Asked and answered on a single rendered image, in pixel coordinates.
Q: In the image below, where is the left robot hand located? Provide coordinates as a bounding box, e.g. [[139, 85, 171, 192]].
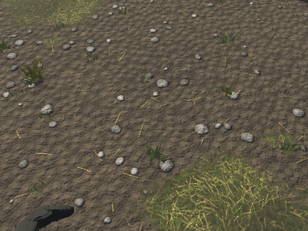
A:
[[14, 205, 74, 231]]

